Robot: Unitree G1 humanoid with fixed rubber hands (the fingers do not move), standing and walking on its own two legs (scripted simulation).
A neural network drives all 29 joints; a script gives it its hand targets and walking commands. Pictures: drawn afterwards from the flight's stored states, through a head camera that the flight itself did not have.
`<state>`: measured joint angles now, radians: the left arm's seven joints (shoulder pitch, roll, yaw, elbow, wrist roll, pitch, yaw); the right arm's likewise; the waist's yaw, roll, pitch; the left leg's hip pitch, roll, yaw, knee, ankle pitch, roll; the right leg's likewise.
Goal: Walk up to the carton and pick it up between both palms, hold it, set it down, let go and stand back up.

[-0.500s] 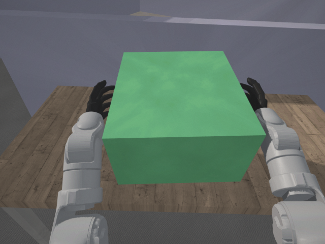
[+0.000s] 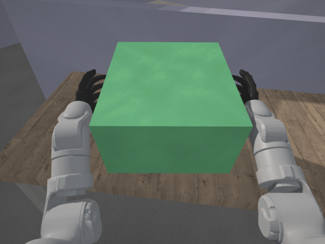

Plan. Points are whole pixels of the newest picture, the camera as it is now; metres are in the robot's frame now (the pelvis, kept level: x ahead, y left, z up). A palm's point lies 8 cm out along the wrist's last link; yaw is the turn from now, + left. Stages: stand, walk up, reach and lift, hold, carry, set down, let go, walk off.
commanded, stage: hold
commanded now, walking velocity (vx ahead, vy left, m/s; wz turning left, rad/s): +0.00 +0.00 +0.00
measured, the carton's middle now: (168, 101) +0.42 +0.02 +0.16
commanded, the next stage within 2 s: none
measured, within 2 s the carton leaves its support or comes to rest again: neither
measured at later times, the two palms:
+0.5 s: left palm (102, 100) +0.36 +0.17 +0.20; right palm (269, 106) +0.37 -0.21 +0.20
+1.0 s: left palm (100, 99) +0.38 +0.18 +0.18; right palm (259, 105) +0.37 -0.19 +0.19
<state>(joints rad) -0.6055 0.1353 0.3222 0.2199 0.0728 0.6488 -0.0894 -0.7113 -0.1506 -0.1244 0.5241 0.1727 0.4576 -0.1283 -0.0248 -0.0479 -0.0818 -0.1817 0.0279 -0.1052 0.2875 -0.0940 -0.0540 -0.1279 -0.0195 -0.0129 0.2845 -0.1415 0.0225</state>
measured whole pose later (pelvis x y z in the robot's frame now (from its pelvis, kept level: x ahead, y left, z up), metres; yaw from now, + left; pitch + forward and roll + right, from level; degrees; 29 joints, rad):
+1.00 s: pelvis +0.02 +0.02 +0.00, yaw -2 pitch +0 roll -1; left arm -0.55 0.09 0.24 0.16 0.07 0.68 -0.01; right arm -0.66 -0.22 -0.09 0.52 0.26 0.44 -0.11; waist -0.05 -0.05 -0.12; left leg -0.18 0.02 -0.06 0.33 -0.15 -0.03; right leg -0.11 -0.02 0.03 0.28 -0.15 0.04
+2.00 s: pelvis +0.03 +0.01 +0.00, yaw -3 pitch -3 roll -1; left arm -0.43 0.00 0.27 -0.03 0.11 0.73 0.00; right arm -0.60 -0.28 -0.02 0.40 0.32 0.49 -0.12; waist -0.04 0.01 -0.11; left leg -0.10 0.04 -0.05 0.31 -0.16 -0.04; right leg -0.04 0.00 0.04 0.24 -0.15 0.02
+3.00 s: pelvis +0.01 +0.00 +0.00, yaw -2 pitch -2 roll +0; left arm -0.56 0.07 0.35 0.12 0.10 0.69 -0.09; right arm -0.69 -0.21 -0.05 0.45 0.22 0.51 -0.15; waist -0.02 0.01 -0.08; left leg -0.14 0.04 -0.08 0.29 -0.12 -0.04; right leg -0.09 0.00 0.02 0.28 -0.14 0.01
